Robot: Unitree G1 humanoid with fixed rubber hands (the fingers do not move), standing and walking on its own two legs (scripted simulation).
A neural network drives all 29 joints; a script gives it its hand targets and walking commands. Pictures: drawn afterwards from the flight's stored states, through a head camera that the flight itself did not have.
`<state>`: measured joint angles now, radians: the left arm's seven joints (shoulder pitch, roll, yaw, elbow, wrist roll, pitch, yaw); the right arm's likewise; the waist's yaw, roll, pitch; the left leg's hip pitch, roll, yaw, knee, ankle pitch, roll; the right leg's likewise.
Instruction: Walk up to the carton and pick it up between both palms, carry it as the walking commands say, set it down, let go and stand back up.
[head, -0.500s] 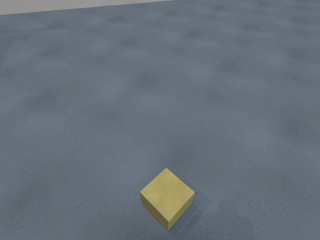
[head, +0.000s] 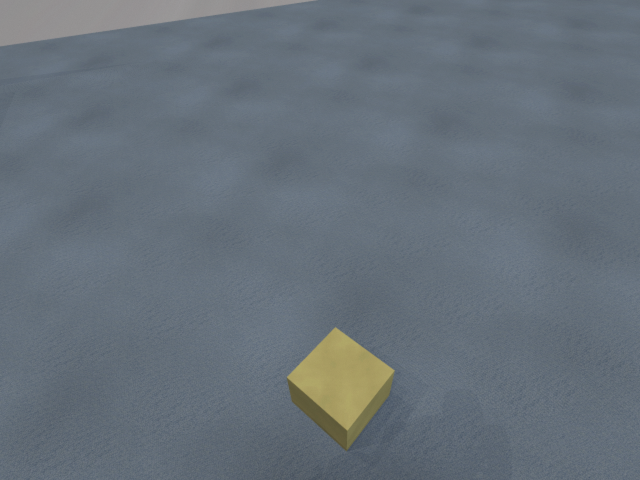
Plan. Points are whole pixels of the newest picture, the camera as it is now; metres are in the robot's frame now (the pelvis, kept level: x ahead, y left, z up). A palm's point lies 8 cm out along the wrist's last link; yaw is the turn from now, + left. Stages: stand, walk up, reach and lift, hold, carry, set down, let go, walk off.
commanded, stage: walk up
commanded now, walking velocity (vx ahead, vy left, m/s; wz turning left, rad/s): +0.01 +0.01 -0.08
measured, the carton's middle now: (340, 386) +0.54 -0.01 -0.67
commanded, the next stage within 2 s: none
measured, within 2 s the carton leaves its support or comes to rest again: neither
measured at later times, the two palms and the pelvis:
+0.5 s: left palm out of the picture +0.07 +0.29 -0.14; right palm out of the picture -0.03 -0.17 -0.13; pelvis -0.02 +0.08 +0.00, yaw -9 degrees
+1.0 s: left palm out of the picture +0.06 +0.43 -0.14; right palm out of the picture +0.07 -0.06 -0.15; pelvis +0.04 +0.19 -0.01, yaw -20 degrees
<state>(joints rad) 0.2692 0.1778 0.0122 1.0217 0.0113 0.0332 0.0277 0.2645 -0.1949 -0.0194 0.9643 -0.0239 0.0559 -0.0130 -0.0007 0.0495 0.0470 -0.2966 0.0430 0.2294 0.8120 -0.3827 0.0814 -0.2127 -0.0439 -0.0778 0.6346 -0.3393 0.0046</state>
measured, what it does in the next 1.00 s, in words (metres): steps to the left, turning right: left foot, then right foot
